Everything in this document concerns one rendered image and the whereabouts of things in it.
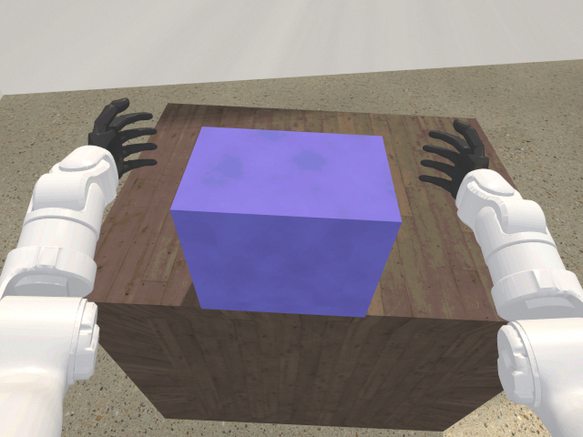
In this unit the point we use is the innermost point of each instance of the robot left forearm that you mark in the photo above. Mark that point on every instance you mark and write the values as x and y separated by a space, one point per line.
55 253

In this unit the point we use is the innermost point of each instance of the right robot upper arm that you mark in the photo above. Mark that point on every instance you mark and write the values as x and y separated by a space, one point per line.
540 364

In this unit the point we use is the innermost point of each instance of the left robot upper arm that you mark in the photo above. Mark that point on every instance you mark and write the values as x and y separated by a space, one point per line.
46 344

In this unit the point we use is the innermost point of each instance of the robot right forearm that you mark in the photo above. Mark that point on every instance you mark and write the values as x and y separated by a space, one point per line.
529 277

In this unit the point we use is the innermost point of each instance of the left robot hand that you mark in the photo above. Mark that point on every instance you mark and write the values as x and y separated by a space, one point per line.
105 134

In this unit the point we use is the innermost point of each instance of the carton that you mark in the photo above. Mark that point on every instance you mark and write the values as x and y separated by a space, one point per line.
286 221

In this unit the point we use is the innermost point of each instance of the right robot hand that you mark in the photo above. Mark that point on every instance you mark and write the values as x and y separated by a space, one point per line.
471 157

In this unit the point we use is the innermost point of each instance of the pedestal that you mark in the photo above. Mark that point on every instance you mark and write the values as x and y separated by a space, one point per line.
423 358

